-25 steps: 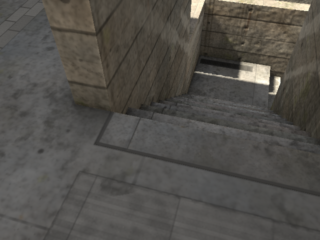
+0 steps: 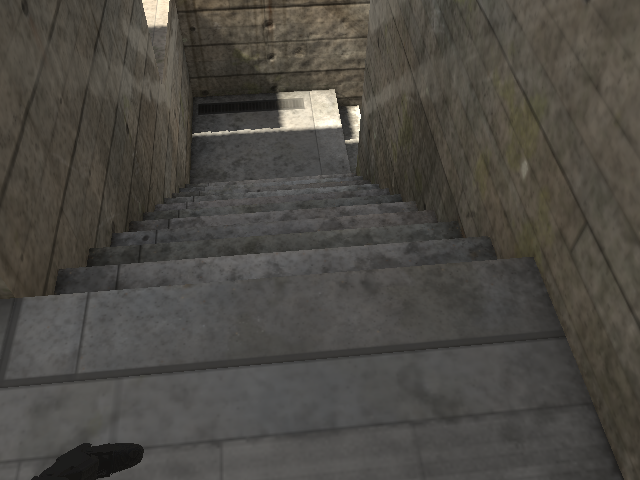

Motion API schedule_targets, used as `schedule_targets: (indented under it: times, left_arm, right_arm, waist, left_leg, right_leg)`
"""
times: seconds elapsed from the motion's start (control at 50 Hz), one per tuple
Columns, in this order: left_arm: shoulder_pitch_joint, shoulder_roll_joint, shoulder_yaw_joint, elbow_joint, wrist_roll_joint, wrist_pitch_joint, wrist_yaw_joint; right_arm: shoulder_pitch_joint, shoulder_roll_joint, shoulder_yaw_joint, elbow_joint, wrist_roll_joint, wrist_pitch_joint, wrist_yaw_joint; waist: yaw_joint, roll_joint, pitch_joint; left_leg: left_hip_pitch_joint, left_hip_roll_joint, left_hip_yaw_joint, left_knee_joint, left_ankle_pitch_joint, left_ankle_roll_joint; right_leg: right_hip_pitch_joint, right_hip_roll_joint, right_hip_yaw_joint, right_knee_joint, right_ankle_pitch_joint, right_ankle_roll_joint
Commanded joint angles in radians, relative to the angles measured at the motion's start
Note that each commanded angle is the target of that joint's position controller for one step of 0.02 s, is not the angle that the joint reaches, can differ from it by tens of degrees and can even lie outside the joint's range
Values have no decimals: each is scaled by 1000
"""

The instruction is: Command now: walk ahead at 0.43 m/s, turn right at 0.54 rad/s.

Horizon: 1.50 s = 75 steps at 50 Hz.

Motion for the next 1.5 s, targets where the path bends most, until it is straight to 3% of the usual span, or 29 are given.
schedule_targets:
  times: [0.02,0.06,0.1,0.12,0.14,0.16,0.18,0.22,0.3,0.48,0.6,0.62,0.64,0.66,0.68,0.72,0.78,0.88,1.04,1.06,1.08,1.12,1.16,1.24,1.34,1.38,1.4,1.44,1.5]
  left_arm:
    - [-133,48,3,-114,-5,-16,-17]
    - [-62,97,29,-105,3,-10,-14]
    - [228,176,80,-31,0,4,7]
    - [334,264,94,-13,0,11,31]
    - [350,271,80,-35,8,-4,25]
    - [307,201,61,-24,19,-19,13]
    - [256,179,52,-11,22,-29,12]
    - [145,116,32,-1,35,-48,8]
    - [118,90,32,49,41,-86,10]
    - [162,119,36,138,37,-65,68]
    - [132,168,55,128,16,17,108]
    - [108,157,49,115,10,17,107]
    - [181,76,22,89,54,0,94]
    - [299,40,-1,75,61,-14,71]
    - [235,145,20,95,37,-17,56]
    - [106,127,20,60,27,3,69]
    - [136,98,20,68,37,39,84]
    - [122,68,10,81,36,38,92]
    - [160,42,21,93,50,9,56]
    - [168,114,34,79,82,3,61]
    - [127,160,43,75,97,8,63]
    - [58,126,39,46,88,-1,71]
    - [30,78,26,47,55,5,74]
    - [73,40,19,78,44,23,76]
    - [128,48,28,98,19,29,77]
    - [180,41,31,93,42,6,67]
    - [168,33,28,96,50,-2,63]
    - [89,24,31,90,51,-1,67]
    - [91,9,32,93,48,13,76]
  right_arm:
    - [-43,-200,-43,-47,16,-10,3]
    - [-53,-224,-50,-42,22,-5,1]
    - [-17,-186,-33,-43,11,-7,-7]
    - [22,-61,9,-81,-34,-17,1]
    - [55,-71,20,-89,-3,-44,13]
    - [-73,-173,-11,-108,42,-51,16]
    - [-133,-162,-5,-130,52,-55,16]
    - [-113,-139,-5,-105,22,-38,3]
    - [-60,-89,-4,-59,24,14,3]
    - [-292,-5,18,-134,-5,-7,49]
    - [-147,-93,-22,-169,-7,0,75]
    - [-34,-139,-44,-154,-10,-5,60]
    - [-8,-240,-62,-171,-12,0,33]
    - [-56,-281,-59,-206,-31,-2,26]
    - [-80,-204,-47,-230,-23,14,28]
    - [-185,-119,-20,-241,6,36,20]
    - [-242,-119,-24,-255,-9,58,9]
    - [-214,-158,-45,-249,-5,78,-26]
    - [-214,-55,-10,-240,-4,104,-26]
    - [-150,5,4,-232,-5,94,-24]
    - [-150,-37,-10,-256,3,79,-23]
    - [-220,-131,-40,-244,14,72,-29]
    - [-208,-79,-30,-206,6,95,-41]
    - [-247,29,13,-194,13,95,-40]
    - [-201,-10,5,-152,13,90,-41]
    - [-200,-95,-10,-151,-7,89,-43]
    - [-195,-71,-11,-130,-3,89,-33]
    - [-220,-3,6,-127,-14,80,-25]
    - [-215,-6,10,-112,-10,61,-30]
  waist:
    - [19,138,58]
    - [86,150,3]
    - [239,94,-156]
    - [227,-173,-254]
    - [215,-222,-469]
    - [247,-71,-327]
    - [219,-72,-187]
    - [129,-35,-81]
    - [82,-28,-36]
    - [157,-6,35]
    - [73,-53,-85]
    - [2,-9,-147]
    - [44,209,-255]
    - [125,314,-439]
    - [48,126,-480]
    - [94,-14,-216]
    - [152,87,-114]
    - [137,119,-195]
    - [146,188,-154]
    - [104,7,-157]
    - [65,-231,-93]
    - [96,-140,-48]
    - [93,-96,-35]
    - [122,-140,-53]
    - [111,-127,-89]
    - [169,56,-131]
    - [157,152,-149]
    - [134,112,-77]
    - [134,92,-21]
  left_leg:
    - [-73,233,-77,-89,370,159]
    - [-47,238,-12,56,725,129]
    - [-244,191,51,450,835,76]
    - [-588,89,57,841,71,19]
    - [-736,-23,-156,1079,-236,12]
    - [-831,28,-209,1135,-142,21]
    - [-842,69,-182,1087,-52,37]
    - [-722,143,-190,967,88,38]
    - [-661,134,-213,890,201,15]
    - [-638,43,-115,398,557,8]
    - [-475,-68,-20,303,255,90]
    - [-293,-75,-54,167,436,135]
    - [5,145,-336,245,955,247]
    - [248,396,-821,210,1072,498]
    - [188,345,-734,152,861,459]
    - [-82,238,-536,90,568,345]
    - [-345,126,-438,29,466,299]
    - [-346,109,-423,64,443,276]
    - [-397,46,-439,173,129,156]
    - [-452,-64,-344,361,-63,75]
    - [-529,-142,-240,492,-263,29]
    - [-539,-73,-252,754,-204,-7]
    - [-568,-47,-247,807,-130,-37]
    - [-434,-9,-160,526,-86,-68]
    - [-248,-10,-132,129,193,-33]
    - [-157,60,-206,223,435,25]
    - [-218,46,-204,228,286,53]
    - [-309,36,-214,176,140,43]
    - [-348,19,-201,172,110,23]
  right_leg:
    - [77,31,-72,-117,31,-30]
    - [223,95,-117,-171,-3,-80]
    - [689,147,-87,-216,31,-151]
    - [1000,-121,336,-273,-45,-249]
    - [1087,-318,864,-501,-288,-385]
    - [984,-292,749,-545,-342,-321]
    - [824,-262,576,-549,-275,-288]
    - [569,-173,354,-572,-56,-242]
    - [454,-131,140,-667,108,-227]
    - [545,-95,-144,-605,602,-108]
    - [685,-132,-157,-201,947,-104]
    - [611,-74,-183,19,811,-62]
    - [337,41,-182,361,100,1]
    - [55,220,8,680,-554,58]
    - [41,143,148,704,-467,41]
    - [-18,75,101,556,-343,33]
    - [122,71,63,345,-260,59]
    - [183,88,64,146,-167,95]
    - [451,80,-9,-341,-12,9]
    - [522,-106,219,-419,124,-44]
    - [422,-280,429,-502,251,-202]
    - [351,-257,419,-526,106,-257]
    - [402,-177,312,-497,112,-199]
    - [463,-64,148,-445,286,-169]
    - [506,-78,191,-381,339,-153]
    - [437,3,120,-328,194,-77]
    - [473,53,50,-320,87,-42]
    - [479,62,28,-303,31,-20]
    - [464,60,34,-304,51,-25]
